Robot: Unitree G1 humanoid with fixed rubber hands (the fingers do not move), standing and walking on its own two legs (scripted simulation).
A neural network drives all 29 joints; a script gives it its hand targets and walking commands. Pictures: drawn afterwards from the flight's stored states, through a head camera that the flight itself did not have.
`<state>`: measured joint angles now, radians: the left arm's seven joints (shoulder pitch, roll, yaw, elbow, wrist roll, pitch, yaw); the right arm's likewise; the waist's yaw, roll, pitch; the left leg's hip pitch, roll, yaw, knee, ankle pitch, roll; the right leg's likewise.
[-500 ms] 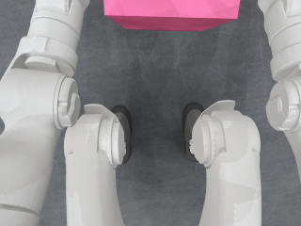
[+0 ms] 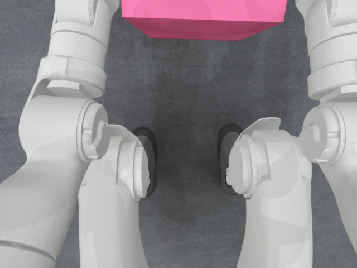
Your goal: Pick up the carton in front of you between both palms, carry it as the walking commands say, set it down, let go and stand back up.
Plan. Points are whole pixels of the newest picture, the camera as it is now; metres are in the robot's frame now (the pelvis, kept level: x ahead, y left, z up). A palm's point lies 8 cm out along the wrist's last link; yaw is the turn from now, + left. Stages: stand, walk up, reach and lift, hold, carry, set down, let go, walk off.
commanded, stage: reach and lift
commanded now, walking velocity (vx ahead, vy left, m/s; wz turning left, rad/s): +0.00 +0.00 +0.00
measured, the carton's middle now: out of the picture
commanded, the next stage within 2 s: none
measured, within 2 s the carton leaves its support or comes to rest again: leaves its support in 0.02 s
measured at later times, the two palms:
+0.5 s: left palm out of the picture +0.51 +0.11 +0.06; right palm out of the picture +0.49 -0.19 +0.05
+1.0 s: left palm out of the picture +0.47 +0.12 +0.20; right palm out of the picture +0.45 -0.18 +0.20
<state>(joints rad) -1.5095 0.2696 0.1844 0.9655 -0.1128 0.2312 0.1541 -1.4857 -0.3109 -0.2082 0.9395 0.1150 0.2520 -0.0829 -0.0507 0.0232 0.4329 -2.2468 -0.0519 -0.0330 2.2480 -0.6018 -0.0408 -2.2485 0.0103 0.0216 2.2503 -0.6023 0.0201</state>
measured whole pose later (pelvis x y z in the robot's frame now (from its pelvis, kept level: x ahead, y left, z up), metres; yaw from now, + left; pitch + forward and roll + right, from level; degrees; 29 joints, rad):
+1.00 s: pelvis +0.03 +0.01 +0.24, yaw -2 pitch +37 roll +0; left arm -0.80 -0.09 0.44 0.61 0.23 0.40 0.05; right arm -0.80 0.05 -0.45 0.62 -0.24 0.41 -0.02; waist -0.02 0.02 -0.24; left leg -1.59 -0.06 -0.06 1.43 -0.49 -0.03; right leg -1.60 0.04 0.06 1.42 -0.46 0.03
